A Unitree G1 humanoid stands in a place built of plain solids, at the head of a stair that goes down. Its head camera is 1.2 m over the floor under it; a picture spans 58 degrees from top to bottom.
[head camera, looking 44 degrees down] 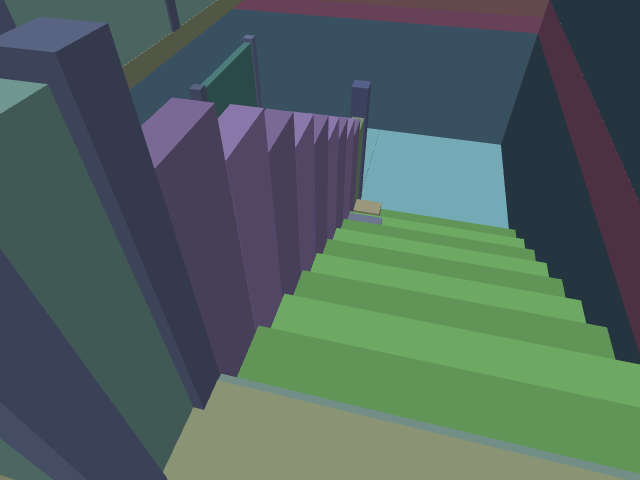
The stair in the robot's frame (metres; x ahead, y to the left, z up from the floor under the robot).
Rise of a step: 0.16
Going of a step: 0.29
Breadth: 1.45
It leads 14 degrees to the right of straight ahead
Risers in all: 10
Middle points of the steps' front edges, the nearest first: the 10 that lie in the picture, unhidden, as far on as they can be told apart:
0.49 -0.40 0.00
0.77 -0.47 -0.15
1.05 -0.54 -0.31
1.33 -0.61 -0.47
1.61 -0.68 -0.62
1.89 -0.75 -0.78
2.17 -0.82 -0.94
2.45 -0.89 -1.09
2.73 -0.96 -1.25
3.01 -1.04 -1.41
